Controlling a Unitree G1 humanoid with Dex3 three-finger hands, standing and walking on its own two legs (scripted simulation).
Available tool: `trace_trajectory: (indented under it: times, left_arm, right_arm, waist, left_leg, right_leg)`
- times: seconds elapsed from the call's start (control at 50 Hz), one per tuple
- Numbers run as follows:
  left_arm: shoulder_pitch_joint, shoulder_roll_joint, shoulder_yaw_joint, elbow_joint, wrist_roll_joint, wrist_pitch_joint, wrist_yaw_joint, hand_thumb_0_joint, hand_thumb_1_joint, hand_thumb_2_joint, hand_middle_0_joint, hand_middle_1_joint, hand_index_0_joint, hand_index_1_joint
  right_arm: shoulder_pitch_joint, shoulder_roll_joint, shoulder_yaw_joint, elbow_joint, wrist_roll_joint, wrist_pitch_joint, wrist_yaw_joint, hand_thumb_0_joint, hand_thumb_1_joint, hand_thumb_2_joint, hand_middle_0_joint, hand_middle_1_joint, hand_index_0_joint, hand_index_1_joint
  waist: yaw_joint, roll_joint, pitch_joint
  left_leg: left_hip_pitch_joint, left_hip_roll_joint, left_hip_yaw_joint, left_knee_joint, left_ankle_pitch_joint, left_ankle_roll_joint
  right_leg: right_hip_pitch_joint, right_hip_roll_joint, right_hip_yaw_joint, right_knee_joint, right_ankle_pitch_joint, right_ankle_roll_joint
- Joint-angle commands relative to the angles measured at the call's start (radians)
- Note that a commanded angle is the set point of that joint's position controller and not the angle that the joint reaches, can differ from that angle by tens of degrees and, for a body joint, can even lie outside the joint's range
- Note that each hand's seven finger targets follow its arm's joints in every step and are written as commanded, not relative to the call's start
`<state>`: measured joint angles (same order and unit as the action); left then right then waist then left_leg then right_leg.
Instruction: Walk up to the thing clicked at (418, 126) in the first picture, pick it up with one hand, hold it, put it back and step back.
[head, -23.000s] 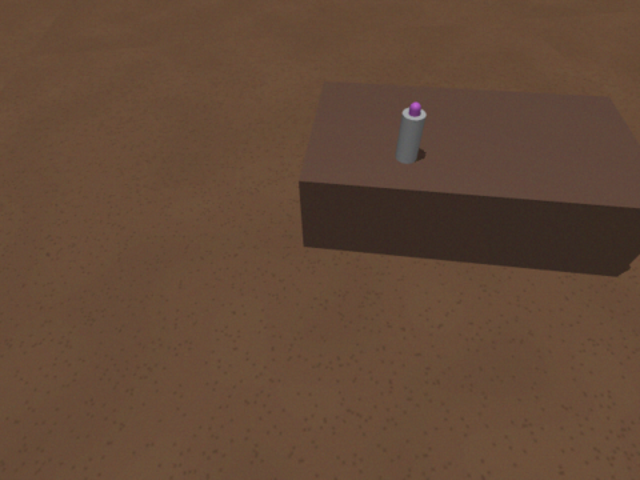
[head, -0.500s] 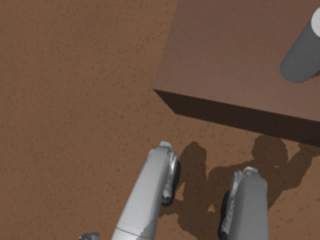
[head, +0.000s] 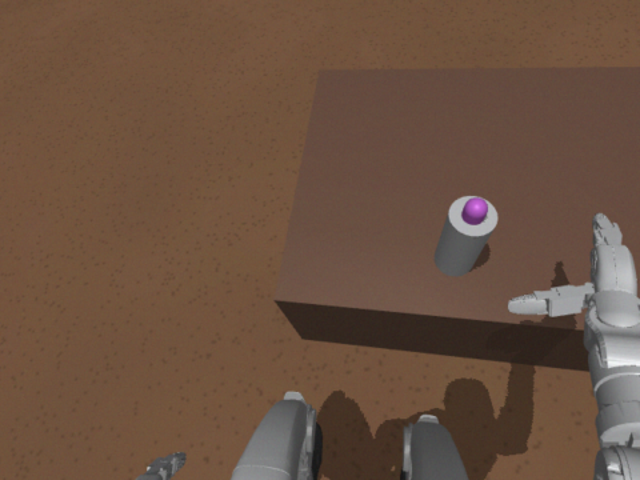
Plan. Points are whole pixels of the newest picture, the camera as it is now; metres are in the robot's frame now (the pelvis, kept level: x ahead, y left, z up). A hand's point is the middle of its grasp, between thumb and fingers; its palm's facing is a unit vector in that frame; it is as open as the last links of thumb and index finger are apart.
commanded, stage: home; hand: right
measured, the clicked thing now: (464, 234) +0.52 -0.17 -0.21
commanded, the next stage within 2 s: none
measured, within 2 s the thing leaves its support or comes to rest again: neither
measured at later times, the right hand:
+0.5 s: hand (523, 420) +0.21 -0.17 -0.02, palm faces +0.16 +0.96 -0.24, open 17.2 cm
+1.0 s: hand (539, 456) +0.18 -0.18 -0.02, palm faces +0.11 +0.95 -0.28, open 17.4 cm
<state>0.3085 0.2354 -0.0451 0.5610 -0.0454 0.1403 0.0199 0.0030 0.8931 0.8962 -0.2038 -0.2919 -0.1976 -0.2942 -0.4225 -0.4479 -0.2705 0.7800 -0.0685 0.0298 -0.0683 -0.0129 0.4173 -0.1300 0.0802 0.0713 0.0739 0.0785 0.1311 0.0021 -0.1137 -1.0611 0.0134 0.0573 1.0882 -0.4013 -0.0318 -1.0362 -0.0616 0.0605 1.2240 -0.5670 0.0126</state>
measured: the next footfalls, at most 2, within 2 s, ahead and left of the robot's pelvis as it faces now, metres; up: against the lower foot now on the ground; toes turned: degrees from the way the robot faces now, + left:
none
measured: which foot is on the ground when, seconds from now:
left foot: down 0.00-1.00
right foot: down 0.00-1.00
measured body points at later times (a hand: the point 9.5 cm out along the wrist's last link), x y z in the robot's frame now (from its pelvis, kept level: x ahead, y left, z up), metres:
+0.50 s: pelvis +0.03 +0.01 +0.06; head +0.06 +0.01 +0.51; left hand +0.19 +0.24 -0.03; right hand +0.20 -0.22 +0.00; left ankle +0.06 +0.15 -0.64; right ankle +0.00 -0.12 -0.64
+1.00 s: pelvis +0.02 +0.01 +0.06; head +0.04 +0.00 +0.51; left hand +0.18 +0.24 -0.03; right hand +0.17 -0.23 +0.00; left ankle +0.06 +0.15 -0.64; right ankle +0.00 -0.12 -0.64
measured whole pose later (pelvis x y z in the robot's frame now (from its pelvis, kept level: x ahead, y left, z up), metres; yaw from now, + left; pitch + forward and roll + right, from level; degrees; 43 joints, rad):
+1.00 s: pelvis +0.02 +0.01 +0.06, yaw -2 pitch +4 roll +2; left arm 0.25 0.21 -0.03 0.59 0.04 -0.08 0.13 0.01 0.90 0.90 -0.21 -0.30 -0.20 -0.30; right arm 0.37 -0.20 0.01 0.21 -0.03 0.16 -0.11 -0.01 0.52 -0.06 0.06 0.05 0.06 0.06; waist 0.01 -0.02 -0.04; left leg -0.53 0.04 0.05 0.82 -0.36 -0.03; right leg -0.48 -0.03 0.04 0.89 -0.48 0.01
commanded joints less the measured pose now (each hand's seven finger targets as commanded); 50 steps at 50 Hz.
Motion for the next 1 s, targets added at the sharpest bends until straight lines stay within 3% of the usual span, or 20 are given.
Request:
trace_trajectory:
  times: [0.0, 0.04, 0.06, 0.08, 0.1, 0.22, 0.26, 0.28, 0.32, 0.34, 0.4, 0.44, 0.46, 0.52, 0.62, 0.66, 0.82, 0.92, 0.94, 0.98]
  left_arm:
    - [0.098, 0.159, 0.069, -0.027, 0.015, -0.062, 0.062, 0.0, 0.897, 0.901, -0.201, -0.297, -0.2, -0.298]
    - [0.088, 0.148, 0.07, -0.031, 0.016, -0.081, 0.071, 0.0, 0.897, 0.901, -0.201, -0.297, -0.2, -0.298]
    - [0.08, 0.15, 0.075, -0.033, 0.014, -0.086, 0.076, 0.0, 0.897, 0.901, -0.201, -0.297, -0.2, -0.298]
    - [0.074, 0.15, 0.08, -0.025, 0.014, -0.09, 0.075, 0.0, 0.897, 0.901, -0.201, -0.296, -0.2, -0.298]
    - [0.068, 0.14, 0.08, -0.035, 0.015, -0.098, 0.073, 0.0, 0.897, 0.901, -0.201, -0.296, -0.2, -0.298]
    - [-0.005, 0.132, 0.083, -0.068, -0.001, -0.125, 0.077, 0.0, 0.896, 0.9, -0.201, -0.295, -0.199, -0.297]
    - [-0.037, 0.114, 0.07, -0.092, -0.007, -0.131, 0.086, 0.0, 0.896, 0.9, -0.201, -0.295, -0.199, -0.297]
    - [-0.062, 0.107, 0.064, -0.102, -0.009, -0.137, 0.09, 0.0, 0.896, 0.9, -0.201, -0.295, -0.199, -0.297]
    - [-0.098, 0.122, 0.075, -0.139, -0.011, -0.15, 0.102, 0.0, 0.897, 0.901, -0.201, -0.296, -0.2, -0.297]
    - [-0.11, 0.099, 0.061, -0.129, -0.012, -0.154, 0.106, 0.0, 0.896, 0.901, -0.201, -0.296, -0.2, -0.297]
    - [-0.121, 0.093, 0.066, -0.155, -0.01, -0.171, 0.124, 0.0, 0.896, 0.901, -0.201, -0.296, -0.2, -0.297]
    - [-0.124, 0.085, 0.062, -0.157, -0.007, -0.174, 0.132, 0.0, 0.896, 0.901, -0.201, -0.296, -0.2, -0.297]
    - [-0.128, 0.088, 0.064, -0.163, -0.004, -0.181, 0.137, 0.0, 0.896, 0.9, -0.201, -0.296, -0.2, -0.298]
    - [-0.133, 0.079, 0.059, -0.166, 0.004, -0.2, 0.148, 0.0, 0.895, 0.9, -0.201, -0.296, -0.199, -0.298]
    - [-0.136, 0.082, 0.06, -0.184, 0.017, -0.238, 0.159, 0.0, 0.895, 0.9, -0.201, -0.298, -0.2, -0.299]
    - [-0.124, 0.076, 0.059, -0.168, 0.023, -0.25, 0.16, 0.0, 0.896, 0.901, -0.201, -0.298, -0.2, -0.299]
    - [-0.142, 0.081, 0.06, -0.189, 0.027, -0.282, 0.149, 0.0, 0.897, 0.902, -0.201, -0.299, -0.2, -0.3]
    - [-0.131, 0.086, 0.067, -0.191, 0.028, -0.29, 0.151, 0.0, 0.897, 0.902, -0.201, -0.3, -0.2, -0.301]
    - [-0.169, 0.199, 0.088, -0.005, 0.157, -0.233, 0.094, 0.0, 0.897, 0.902, -0.201, -0.302, -0.2, -0.302]
    - [-0.17, 0.229, 0.119, 0.009, 0.16, -0.205, 0.056, 0.0, 0.897, 0.902, -0.201, -0.302, -0.2, -0.302]
  right_arm:
    - [-0.26, -0.229, -0.016, -0.215, 0.028, -0.074, -0.065, 0.0, 0.424, -0.128, 0.066, 0.075, 0.066, 0.075]
    - [-0.15, -0.134, 0.023, -0.168, 0.037, -0.065, -0.066, 0.0, 0.451, -0.113, 0.063, 0.07, 0.063, 0.07]
    - [-0.172, -0.163, 0.008, -0.233, 0.044, -0.066, -0.07, 0.0, 0.457, -0.11, 0.063, 0.069, 0.063, 0.069]
    - [-0.116, -0.116, 0.028, -0.191, 0.048, -0.059, -0.07, 0.0, 0.495, -0.088, 0.059, 0.063, 0.059, 0.063]
    - [0.02, 0.01, 0.103, -0.14, 0.06, -0.046, -0.057, 0.0, 0.492, -0.089, 0.059, 0.063, 0.059, 0.063]
    - [0.211, 0.074, 0.178, -0.276, 0.09, 0.001, -0.052, 0.0, 0.487, -0.093, 0.06, 0.065, 0.06, 0.065]
    - [0.276, 0.021, 0.146, -0.38, 0.09, 0.013, -0.062, 0.0, 0.485, -0.094, 0.06, 0.065, 0.06, 0.065]
    - [0.34, 0.039, 0.167, -0.429, 0.096, 0.02, -0.061, 0.0, 0.488, -0.092, 0.06, 0.064, 0.06, 0.064]
    - [0.449, 0.009, 0.145, -0.571, 0.104, 0.036, -0.073, 0.0, 0.502, -0.084, 0.058, 0.062, 0.058, 0.062]
    - [0.465, 0.078, 0.208, -0.583, 0.107, 0.047, -0.07, 0.0, 0.537, -0.063, 0.055, 0.056, 0.055, 0.056]
    - [0.641, 0.082, 0.195, -0.712, 0.109, 0.075, -0.081, 0.0, 0.542, -0.06, 0.054, 0.055, 0.054, 0.055]
    - [0.692, 0.096, 0.208, -0.78, 0.109, 0.092, -0.081, 0.0, 0.533, -0.065, 0.055, 0.056, 0.055, 0.056]
    - [0.692, 0.121, 0.231, -0.801, 0.108, 0.098, -0.081, 0.0, 0.54, -0.061, 0.054, 0.055, 0.054, 0.055]
    - [0.725, 0.136, 0.235, -0.83, 0.101, 0.109, -0.081, 0.0, 0.562, -0.048, 0.052, 0.051, 0.052, 0.051]
    - [0.709, 0.136, 0.226, -0.887, 0.088, 0.115, -0.082, 0.0, 0.563, -0.047, 0.052, 0.051, 0.052, 0.051]
    - [0.72, 0.173, 0.255, -0.871, 0.085, 0.121, -0.082, 0.0, 0.546, -0.057, 0.053, 0.054, 0.053, 0.054]
    - [0.844, 0.155, 0.226, -0.862, 0.077, 0.145, -0.088, 0.0, 0.552, -0.052, 0.052, 0.052, 0.052, 0.052]
    - [0.826, 0.143, 0.211, -0.888, 0.078, 0.146, -0.088, 0.0, 0.526, -0.067, 0.055, 0.056, 0.055, 0.056]
    - [0.643, 0.034, 0.185, -0.537, -0.021, 0.06, -0.033, 0.0, 0.534, -0.061, 0.053, 0.054, 0.053, 0.054]
    - [0.694, 0.009, 0.167, -0.419, -0.029, 0.0, 0.006, 0.0, 0.584, -0.032, 0.048, 0.046, 0.048, 0.046]
  waist:
    - [-0.03, -0.235, -0.359]
    - [-0.037, -0.2, -0.304]
    - [-0.048, -0.202, -0.296]
    - [-0.057, -0.194, -0.291]
    - [-0.046, -0.144, -0.238]
    - [-0.076, -0.023, -0.205]
    - [-0.109, -0.01, -0.22]
    - [-0.113, -0.015, -0.204]
    - [-0.128, -0.02, -0.213]
    - [-0.117, -0.025, -0.177]
    - [-0.131, -0.029, -0.169]
    - [-0.119, -0.023, -0.136]
    - [-0.098, -0.014, -0.107]
    - [-0.092, -0.008, -0.028]
    - [-0.083, -0.004, -0.045]
    - [-0.081, -0.001, -0.042]
    - [-0.136, -0.032, -0.066]
    - [-0.13, -0.025, -0.069]
    - [-0.15, -0.104, 0.033]
    - [-0.161, -0.147, -0.006]
  left_leg:
    - [0.375, -0.028, -0.004, -0.18, 0.224, 0.066]
    - [0.422, -0.026, -0.003, -0.221, 0.229, 0.066]
    - [0.448, -0.023, -0.002, -0.239, 0.22, 0.066]
    - [0.474, -0.021, 0.001, -0.246, 0.234, 0.068]
    - [0.477, -0.025, 0.012, -0.259, 0.244, 0.065]
    - [0.583, -0.021, 0.028, -0.322, 0.281, 0.051]
    - [0.635, -0.014, 0.025, -0.347, 0.282, 0.046]
    - [0.647, -0.012, 0.023, -0.353, 0.289, 0.044]
    - [0.679, -0.011, 0.022, -0.359, 0.307, 0.041]
    - [0.667, -0.008, 0.015, -0.373, 0.291, 0.038]
    - [0.691, -0.006, 0.012, -0.383, 0.302, 0.034]
    - [0.676, -0.006, 0.005, -0.393, 0.275, 0.03]
    - [0.653, -0.011, 0.009, -0.395, 0.253, 0.029]
    - [0.612, -0.008, 0.002, -0.416, 0.162, 0.025]
    - [0.599, -0.001, -0.005, -0.416, 0.124, 0.022]
    - [0.598, -0.002, 0.0, -0.41, 0.121, 0.022]
    - [0.638, -0.003, 0.017, -0.391, 0.146, 0.028]
    - [0.63, -0.008, 0.019, -0.381, 0.151, 0.028]
    - [0.709, 0.028, -0.042, -0.408, 0.147, 0.037]
    - [0.779, 0.038, -0.037, -0.366, 0.207, 0.056]
  right_leg:
    - [0.364, 0.029, -0.037, -0.289, 0.346, -0.006]
    - [0.378, 0.034, -0.047, -0.323, 0.348, -0.008]
    - [0.396, 0.036, -0.048, -0.346, 0.344, -0.007]
    - [0.425, 0.033, -0.045, -0.367, 0.368, -0.003]
    - [0.427, 0.034, -0.044, -0.384, 0.382, -0.004]
    - [0.491, 0.041, -0.053, -0.441, 0.424, -0.008]
    - [0.507, 0.048, -0.065, -0.456, 0.413, -0.013]
    - [0.516, 0.049, -0.069, -0.461, 0.419, -0.012]
    - [0.542, 0.052, -0.074, -0.47, 0.435, -0.012]
    - [0.539, 0.057, -0.082, -0.474, 0.406, -0.014]
    - [0.544, 0.062, -0.088, -0.473, 0.412, -0.014]
    - [0.539, 0.062, -0.089, -0.473, 0.376, -0.019]
    - [0.533, 0.057, -0.084, -0.48, 0.354, -0.019]
    - [0.507, 0.06, -0.084, -0.488, 0.258, -0.024]
    - [0.516, 0.067, -0.078, -0.484, 0.221, -0.027]
    - [0.509, 0.067, -0.073, -0.484, 0.22, -0.028]
    - [0.491, 0.071, -0.069, -0.485, 0.26, -0.012]
    - [0.479, 0.066, -0.061, -0.482, 0.262, -0.011]
    - [0.546, 0.005, 0.004, -0.586, 0.368, -0.019]
    - [0.56, -0.01, 0.05, -0.626, 0.392, -0.034]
